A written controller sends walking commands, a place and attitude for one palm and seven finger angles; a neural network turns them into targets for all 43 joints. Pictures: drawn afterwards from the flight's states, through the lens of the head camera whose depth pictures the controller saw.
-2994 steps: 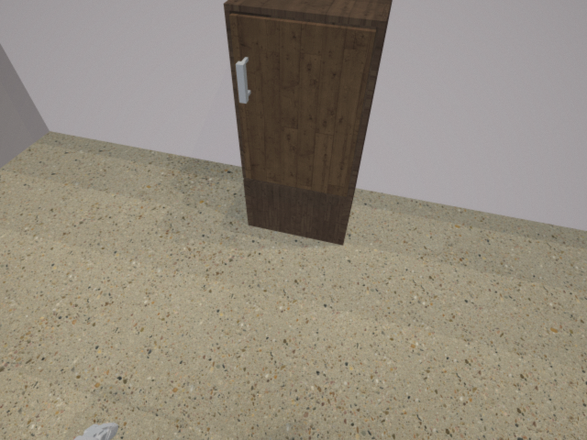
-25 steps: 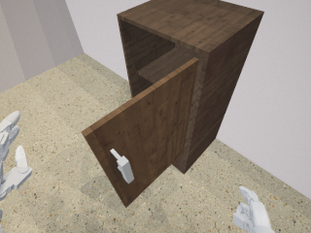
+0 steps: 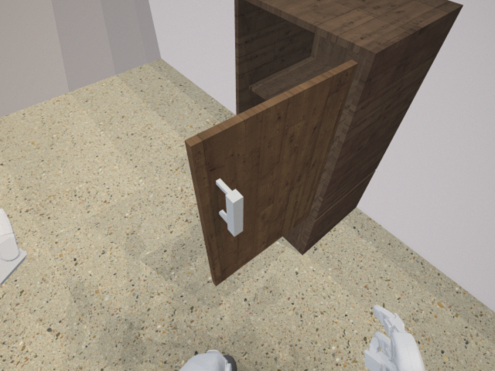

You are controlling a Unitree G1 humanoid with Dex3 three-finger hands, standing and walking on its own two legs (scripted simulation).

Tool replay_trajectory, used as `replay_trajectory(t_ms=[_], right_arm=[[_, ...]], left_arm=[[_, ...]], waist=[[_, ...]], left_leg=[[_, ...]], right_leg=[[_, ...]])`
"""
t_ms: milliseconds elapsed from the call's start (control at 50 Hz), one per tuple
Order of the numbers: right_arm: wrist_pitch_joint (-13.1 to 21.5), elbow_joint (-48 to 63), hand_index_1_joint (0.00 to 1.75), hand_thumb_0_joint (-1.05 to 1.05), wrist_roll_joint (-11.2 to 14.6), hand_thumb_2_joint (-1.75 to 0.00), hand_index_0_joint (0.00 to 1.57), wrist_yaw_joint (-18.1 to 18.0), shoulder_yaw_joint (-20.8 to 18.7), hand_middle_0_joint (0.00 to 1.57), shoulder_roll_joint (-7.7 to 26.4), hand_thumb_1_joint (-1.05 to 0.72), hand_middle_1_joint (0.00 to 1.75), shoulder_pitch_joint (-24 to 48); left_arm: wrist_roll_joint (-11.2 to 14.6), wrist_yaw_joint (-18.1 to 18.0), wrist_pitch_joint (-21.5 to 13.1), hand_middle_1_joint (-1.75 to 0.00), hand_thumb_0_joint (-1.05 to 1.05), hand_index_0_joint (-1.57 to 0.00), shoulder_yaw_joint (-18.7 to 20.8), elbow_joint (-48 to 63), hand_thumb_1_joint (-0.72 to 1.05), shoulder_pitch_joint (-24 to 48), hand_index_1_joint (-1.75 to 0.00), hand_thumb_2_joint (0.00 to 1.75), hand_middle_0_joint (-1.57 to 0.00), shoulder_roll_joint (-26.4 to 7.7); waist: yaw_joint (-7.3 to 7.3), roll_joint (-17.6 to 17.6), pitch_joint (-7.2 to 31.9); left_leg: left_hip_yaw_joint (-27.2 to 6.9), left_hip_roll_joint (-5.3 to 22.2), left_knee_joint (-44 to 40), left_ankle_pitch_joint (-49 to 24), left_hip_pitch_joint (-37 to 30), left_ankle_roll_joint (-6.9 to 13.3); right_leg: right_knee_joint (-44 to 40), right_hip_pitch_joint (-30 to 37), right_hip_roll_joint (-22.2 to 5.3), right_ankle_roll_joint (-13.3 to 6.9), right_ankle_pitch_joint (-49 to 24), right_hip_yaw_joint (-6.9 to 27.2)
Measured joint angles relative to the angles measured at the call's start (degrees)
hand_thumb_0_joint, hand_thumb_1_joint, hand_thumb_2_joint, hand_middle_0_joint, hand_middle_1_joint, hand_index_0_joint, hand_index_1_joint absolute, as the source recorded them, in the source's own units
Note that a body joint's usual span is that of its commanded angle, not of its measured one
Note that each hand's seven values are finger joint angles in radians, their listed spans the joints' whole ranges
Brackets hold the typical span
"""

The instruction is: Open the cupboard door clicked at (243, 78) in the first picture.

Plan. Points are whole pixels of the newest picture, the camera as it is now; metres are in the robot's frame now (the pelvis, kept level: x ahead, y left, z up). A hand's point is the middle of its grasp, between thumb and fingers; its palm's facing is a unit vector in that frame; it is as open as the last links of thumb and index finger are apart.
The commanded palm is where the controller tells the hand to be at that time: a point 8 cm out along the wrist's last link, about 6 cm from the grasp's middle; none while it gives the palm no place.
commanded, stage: step back with the hand held close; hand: left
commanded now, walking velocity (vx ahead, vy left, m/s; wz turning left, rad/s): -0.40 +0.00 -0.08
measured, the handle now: (228, 207) +0.41 +0.07 -0.02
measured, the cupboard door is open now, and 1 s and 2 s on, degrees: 88 88 88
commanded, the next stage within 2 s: stop stepping back and stand still in 0.42 s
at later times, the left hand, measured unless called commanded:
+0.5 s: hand out of the picture +0.11 +0.25 +0.19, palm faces +0.31 -0.85 -0.43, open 7.4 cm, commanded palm +0.05 +0.30 +0.19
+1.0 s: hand out of the picture -0.04 +0.27 +0.19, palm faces +0.37 -0.83 -0.42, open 7.4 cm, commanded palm -0.07 +0.31 +0.19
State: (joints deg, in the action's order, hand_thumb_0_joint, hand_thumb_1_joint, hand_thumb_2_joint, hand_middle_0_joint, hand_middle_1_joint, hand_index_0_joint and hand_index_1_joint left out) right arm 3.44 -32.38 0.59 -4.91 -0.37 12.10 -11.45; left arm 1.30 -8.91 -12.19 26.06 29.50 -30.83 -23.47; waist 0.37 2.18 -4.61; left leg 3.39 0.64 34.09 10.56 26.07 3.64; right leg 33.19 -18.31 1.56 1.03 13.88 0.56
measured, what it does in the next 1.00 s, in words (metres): walks backwards: right foot, then left foot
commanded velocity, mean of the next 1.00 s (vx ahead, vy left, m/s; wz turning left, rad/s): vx -0.07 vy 0.02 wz -0.02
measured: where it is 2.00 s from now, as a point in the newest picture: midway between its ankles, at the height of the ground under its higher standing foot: outside the picture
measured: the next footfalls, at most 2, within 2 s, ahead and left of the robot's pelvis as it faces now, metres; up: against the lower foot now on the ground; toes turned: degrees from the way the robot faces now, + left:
right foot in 0.52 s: -0.20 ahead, -0.07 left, +0.00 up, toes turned -11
left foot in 0.64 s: +0.04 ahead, +0.08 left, +0.00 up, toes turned -8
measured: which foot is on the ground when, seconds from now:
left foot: down 0.00-0.54, up 0.56-0.62, down 0.64-0.80, up 0.82-1.00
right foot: down 0.00-0.16, up 0.18-0.50, down 0.52-1.00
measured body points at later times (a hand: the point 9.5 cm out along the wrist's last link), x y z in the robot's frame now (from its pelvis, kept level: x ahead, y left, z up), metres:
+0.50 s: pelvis -0.12 +0.02 +0.00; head -0.08 +0.05 +0.45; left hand +0.09 +0.30 +0.21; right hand +0.05 -0.21 -0.07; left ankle +0.08 +0.09 -0.72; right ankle -0.30 -0.08 -0.71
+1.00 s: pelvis -0.25 +0.03 +0.02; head -0.28 +0.04 +0.47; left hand -0.06 +0.31 +0.21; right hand -0.17 -0.25 -0.07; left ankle -0.22 +0.16 -0.68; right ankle -0.24 -0.06 -0.72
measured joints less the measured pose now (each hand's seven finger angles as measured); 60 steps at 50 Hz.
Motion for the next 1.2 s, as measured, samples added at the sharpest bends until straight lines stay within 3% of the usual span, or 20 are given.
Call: replay_trajectory(t_ms=[120,180,220,280,320,400,480,520,540,600,640,700,780,820,880,920,1000,1080,1140,1200], right_arm=[[0.27,-2.91,0.3,0.02,-0.39,-0.9,0.2,0.93,-0.09,0.2,-0.07,-0.9,0.3,0.58],[0.5,-2.84,0.3,0.02,-0.57,-0.9,0.2,0.08,-0.05,0.2,0.01,-0.9,0.3,1.4],[1.26,-3.04,0.3,0.02,-1.0,-0.9,0.2,-0.1,-0.25,0.2,-0.55,-0.9,0.3,2.48],[2.28,-3.14,0.3,0.02,-1.53,-0.9,0.2,0.66,-0.32,0.2,-2.05,-0.9,0.3,2.79],[2.78,-3.13,0.3,0.02,-1.49,-0.9,0.2,1.57,-0.1,0.2,-2.9,-0.9,0.3,2.59],[3.81,-3.4,0.3,0.02,-1.55,-0.9,0.2,2.48,0.5,0.2,-3.62,-0.9,0.3,2.44],[4.08,-3.44,0.3,0.02,-2.36,-0.9,0.2,2.7,0.89,0.2,-3.75,-0.9,0.3,3.68],[3.5,-2.88,0.3,0.01,-2.32,-0.9,0.2,2.77,1.31,0.2,-3.94,-0.9,0.3,5.27],[3.09,-3.62,0.3,0.01,-2.24,-0.9,0.2,2.61,1.27,0.2,-3.32,-0.9,0.3,6.12],[2.16,-5.76,0.3,0.01,-1.59,-0.9,0.2,1.81,1.58,0.2,-2.51,-0.9,0.3,3.73],[1.91,-5.43,0.3,0.02,-0.93,-0.9,0.2,1.4,1.93,0.2,-1.98,-0.9,0.3,0.22],[2.99,-5.85,0.3,0.02,-0.58,-0.9,0.2,0.48,1.09,0.2,-1.72,-0.9,0.3,-1.93],[3.01,-5.28,0.3,0.02,-1.14,-0.9,0.2,0.33,0.88,0.2,-1.13,-0.9,0.3,-2.9],[2.4,-4.61,0.3,0.02,-0.81,-0.9,0.2,0.63,0.32,0.2,-0.5,-0.9,0.3,-3.71],[1.03,-6.93,0.3,0.02,-0.88,-0.9,0.2,1.22,-0.09,0.2,0.15,-0.9,0.3,-5.23],[0.79,-8.17,0.3,0.02,-1.01,-0.9,0.2,0.94,-0.24,0.2,0.31,-0.9,0.3,-6.52],[3.01,-8.46,0.3,0.02,-0.98,-0.9,0.2,-0.7,-0.62,0.2,1.19,-0.9,0.3,-7.94],[5.0,-7.5,0.3,0.02,-1.05,-0.9,0.2,-1.6,-1.07,0.2,2.59,-0.9,0.3,-6.56],[5.41,-6.22,0.3,0.02,-1.0,-0.9,0.2,-0.96,-0.63,0.2,0.71,-0.9,0.3,-4.17],[6.38,-5.42,0.3,0.02,-0.94,-0.9,0.2,0.13,0.19,0.2,-1.82,-0.9,0.3,-3.83]], left_arm=[[0.47,-1.08,-0.09,-0.3,0.01,-0.21,-2.45,2.59,0.89,-2.56,-0.3,0.89,-0.21,1.65],[0.13,-1.2,0.25,-0.3,0.01,-0.21,-3.15,1.57,0.89,1.15,-0.3,0.89,-0.21,0.7],[-0.32,-1.08,0.09,-0.3,0.01,-0.21,-2.29,-0.05,0.89,3.6,-0.3,0.89,-0.21,-0.04],[-0.1,-1.02,0.11,-0.3,0.01,-0.21,-0.11,-0.5,0.89,4.09,-0.3,0.89,-0.21,-1.41],[0.65,-1.31,0.22,-0.3,0.01,-0.21,0.93,1.37,0.89,2.63,-0.3,0.89,-0.21,-1.93],[2.07,-1.27,0.13,-0.3,0.01,-0.21,-0.03,5.15,0.89,0.01,-0.3,0.89,-0.2,-1.43],[3.12,-0.5,-0.59,-0.3,0.01,-0.2,-1.02,5.75,0.89,-0.03,-0.3,0.89,-0.2,-2.43],[3.47,-0.28,-1.43,-0.3,0.01,-0.2,0.6,5.96,0.89,0.07,-0.3,0.89,-0.2,-4.5],[3.4,0.11,-1.95,-0.3,0.01,-0.21,0.11,5.33,0.89,0.71,-0.3,0.89,-0.2,-4.05],[2.93,1.08,-1.9,-0.3,0.01,-0.21,-0.95,4.81,0.89,-0.17,-0.3,0.89,-0.21,-4.64],[3.0,1.47,-0.67,-0.3,0.01,-0.21,0.26,6.09,0.89,-2.61,-0.3,0.89,-0.21,-5.49],[3.46,1.43,0.68,-0.3,0.01,-0.21,1.02,3.87,0.89,-0.84,-0.3,0.89,-0.21,-5.93],[3.27,0.56,2.69,-0.3,0.01,-0.21,1.17,-2.3,0.89,1.08,-0.3,0.89,-0.21,-5.15],[2.85,0.71,3.71,-0.3,0.01,-0.21,0.19,-2.88,0.89,-0.09,-0.3,0.89,-0.21,-4.45],[2.27,1.23,3.87,-0.3,0.01,-0.21,-0.92,0.69,0.89,-5.64,-0.3,0.89,-0.21,-2.26],[1.41,1.2,2.41,-0.3,0.01,-0.21,-1.37,1.1,0.89,-7.7,-0.3,0.89,-0.21,-0.66],[-0.29,0.18,0.41,-0.3,0.01,-0.21,-2.9,-3.43,0.89,-2.08,-0.3,0.89,-0.21,0.85],[-0.61,-1.27,0.64,-0.3,0.01,-0.21,-3.99,-6.13,0.89,3.75,-0.3,0.89,-0.21,2.44],[-0.64,-1.55,1.05,-0.3,0.01,-0.21,-2.89,-5.92,0.89,3.55,-0.3,0.89,-0.21,1.93],[-1.07,-0.94,1.06,-0.3,0.01,-0.21,-1.81,-4.49,0.89,1.51,-0.3,0.89,-0.21,0.39]], waist=[[1.59,-1.46,1.67],[0.81,-2.13,0.88],[0.27,-1.73,-0.02],[-0.63,-0.87,0.83],[-0.19,-1.22,2.15],[0.6,-1.92,4.93],[0.71,-2.39,6.1],[1.8,-4.83,5.3],[1.81,-3.43,4.18],[0.77,-2.56,3.59],[-0.03,-3.26,5.41],[-2.38,-4.37,5.59],[-4.76,-3.62,5.0],[-5.95,-2.62,4.51],[-2.43,-4.84,7.25],[-0.69,-5.76,9.48],[0.73,-5.37,10.54],[-0.07,-3.18,9.27],[-0.83,-4.45,6.96],[-1.92,-3.96,6.91]], left_leg=[[-0.78,-0.98,3.79,7.4,-1.3,-2.89],[-0.27,-1.14,0.49,-2.72,-1.22,-0.18],[-0.56,-0.58,-0.01,-3.51,-0.74,1.26],[-1.53,1.06,-3.09,-5.82,0.27,1.43],[-0.97,2.2,-5.93,-8.17,0.92,1.05],[0.58,3.41,-12.83,-13.31,2.01,0.36],[2.13,3.6,-19.06,-19.16,3.56,-1.18],[4.36,3.01,-15.91,-18.15,6.55,-2.69],[3.01,3.64,-11.32,-13.48,8.2,-3.33],[-0.17,2.18,-0.75,-1.52,7.71,-4.34],[-0.6,1.05,-2.19,-7.92,2.59,-3.24],[-0.59,-0.69,-4.73,-9.76,0.07,-0.37],[-1.72,-1.29,-10.75,-8.47,-1.94,-3.37],[-2.29,-1.47,-4.78,1.0,1.02,-4.89],[-2.89,-3.33,21.74,6.22,7.78,-5.82],[-2.05,-2.28,27.59,5.52,7.32,-5.65],[-0.69,0.57,14.61,8.7,-1.83,-3.37],[-0.42,1.4,-5.23,10.17,-13.62,-1.15],[0.46,0.21,-4.61,5.44,-13.84,-2.7],[0.11,0.52,-5.78,4.82,-14.54,-2.99]], right_leg=[[-0.85,-1.74,-0.5,0.83,-2.49,2.08],[1.34,-3.4,-0.56,1.16,-0.7,2.23],[11.01,-5.52,1.33,0.91,5.32,2.83],[23.9,-5.84,4.05,0.38,9.9,2.01],[25.59,-3.57,3.99,0.0,12.25,0.79],[17.05,4.4,2.85,-0.94,16.33,-1.55],[-1.37,13.05,2.69,-2.79,16.15,-3.51],[-10.59,15.43,0.47,-4.5,10.73,-1.98],[-9.9,15.06,1.22,-4.08,9.91,-1.78],[-7.2,16.33,1.49,-1.7,11.21,-1.16],[-3.6,16.04,0.88,-0.96,12.88,-0.87],[6.11,11.95,0.45,-0.65,16.49,-0.29],[3.76,8.4,2.33,-2.81,18.02,-2.62],[0.67,8.47,2.23,-4.7,10.89,-4.38],[-1.6,6.27,0.33,-5.2,3.33,-2.54],[-4.2,5.54,-0.43,-5.04,1.91,-1.96],[-6.66,3.76,-1.69,-4.19,-1.01,-4.05],[-2.24,0.51,-2.06,-3.19,0.02,-6.09],[7.97,-2.81,-2.01,-1.64,8.19,-3.62],[17.13,-5.86,-1.63,-0.83,8.84,-4.16]])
